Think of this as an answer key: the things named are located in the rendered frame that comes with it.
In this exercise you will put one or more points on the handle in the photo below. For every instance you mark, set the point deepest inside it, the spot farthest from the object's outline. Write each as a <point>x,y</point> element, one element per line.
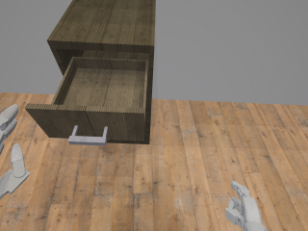
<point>87,140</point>

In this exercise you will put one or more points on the robot right forearm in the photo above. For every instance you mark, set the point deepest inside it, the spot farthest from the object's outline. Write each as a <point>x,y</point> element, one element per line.
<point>254,226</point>

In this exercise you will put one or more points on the cabinet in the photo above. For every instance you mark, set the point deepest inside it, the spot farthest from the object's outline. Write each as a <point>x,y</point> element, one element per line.
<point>108,29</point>

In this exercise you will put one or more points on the robot left hand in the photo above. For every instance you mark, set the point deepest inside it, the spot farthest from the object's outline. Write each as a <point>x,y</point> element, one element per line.
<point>13,178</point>

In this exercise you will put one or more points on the robot right hand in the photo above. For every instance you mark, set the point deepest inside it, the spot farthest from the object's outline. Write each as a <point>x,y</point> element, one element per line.
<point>246,208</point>

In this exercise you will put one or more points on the drawer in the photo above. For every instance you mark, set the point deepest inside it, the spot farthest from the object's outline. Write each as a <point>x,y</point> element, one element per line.
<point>96,93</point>

